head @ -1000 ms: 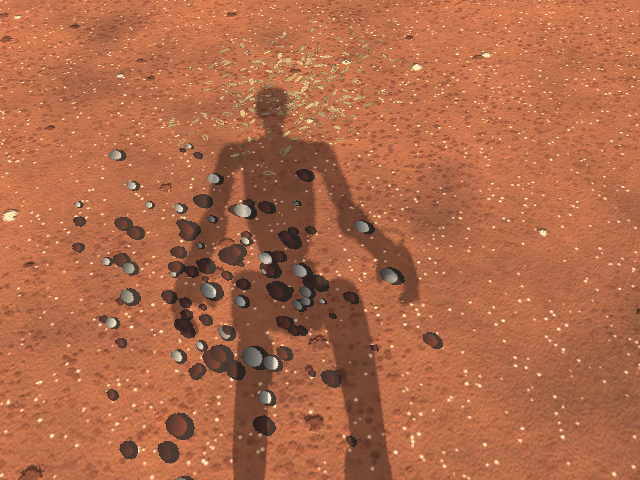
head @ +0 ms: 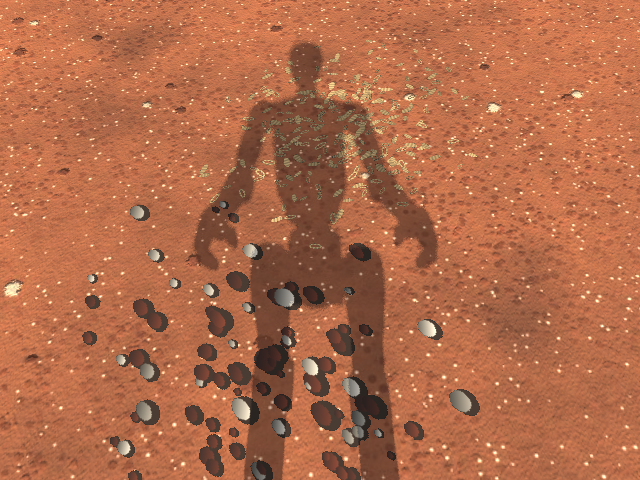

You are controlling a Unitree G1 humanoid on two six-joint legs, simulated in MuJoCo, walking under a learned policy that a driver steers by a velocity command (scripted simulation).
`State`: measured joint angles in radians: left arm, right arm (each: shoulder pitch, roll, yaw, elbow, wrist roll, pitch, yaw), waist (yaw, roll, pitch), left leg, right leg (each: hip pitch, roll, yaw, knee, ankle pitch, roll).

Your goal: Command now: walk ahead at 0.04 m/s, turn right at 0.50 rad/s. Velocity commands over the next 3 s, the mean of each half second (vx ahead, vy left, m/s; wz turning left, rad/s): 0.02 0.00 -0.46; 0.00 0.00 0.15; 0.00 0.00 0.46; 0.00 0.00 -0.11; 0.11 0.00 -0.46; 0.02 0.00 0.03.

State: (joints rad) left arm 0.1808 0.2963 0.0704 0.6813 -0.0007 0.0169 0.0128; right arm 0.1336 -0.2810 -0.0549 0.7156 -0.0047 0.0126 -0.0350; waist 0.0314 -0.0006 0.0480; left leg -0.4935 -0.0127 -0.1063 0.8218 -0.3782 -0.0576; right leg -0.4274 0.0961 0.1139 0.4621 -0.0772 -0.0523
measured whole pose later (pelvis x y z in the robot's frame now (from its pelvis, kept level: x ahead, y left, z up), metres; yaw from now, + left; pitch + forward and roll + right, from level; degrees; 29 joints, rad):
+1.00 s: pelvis +0.00 +0.01 +0.00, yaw -7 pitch +1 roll -1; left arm 0.11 0.29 0.09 0.71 0.00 0.03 0.03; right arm 0.23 -0.30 -0.06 0.71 0.00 0.00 -0.02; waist -0.02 0.00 0.05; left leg -0.33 0.00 -0.08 0.58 -0.27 -0.01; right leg -0.37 0.05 0.01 0.86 -0.54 0.00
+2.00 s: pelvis -0.03 -0.01 +0.00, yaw +2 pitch +0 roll +1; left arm 0.26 0.30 0.06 0.73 0.01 0.02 0.00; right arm 0.06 -0.29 -0.08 0.73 0.00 0.04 -0.04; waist 0.03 0.03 0.05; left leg -0.39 0.01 0.01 0.89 -0.52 -0.03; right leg -0.29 0.00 -0.02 0.62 -0.34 -0.06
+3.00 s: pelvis +0.07 -0.01 +0.00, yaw -9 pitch +0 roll -1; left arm 0.18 0.27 0.05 0.64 0.01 0.03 0.05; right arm 0.18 -0.32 -0.06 0.80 0.02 0.02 0.02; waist -0.02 0.01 0.05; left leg -0.36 0.01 0.00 0.78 -0.47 -0.02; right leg -0.22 -0.02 -0.05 0.57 -0.35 0.00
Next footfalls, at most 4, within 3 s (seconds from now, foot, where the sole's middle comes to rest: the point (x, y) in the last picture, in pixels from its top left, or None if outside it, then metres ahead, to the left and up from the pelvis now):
0.12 left None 0.09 0.15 -0.77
0.52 right None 0.02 -0.11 -0.77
0.78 left None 0.08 0.13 -0.77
1.12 right None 0.02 -0.12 -0.77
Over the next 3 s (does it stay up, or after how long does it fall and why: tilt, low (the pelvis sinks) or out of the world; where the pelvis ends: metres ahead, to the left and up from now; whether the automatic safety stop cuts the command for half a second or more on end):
stays up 0.07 -0.01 0.00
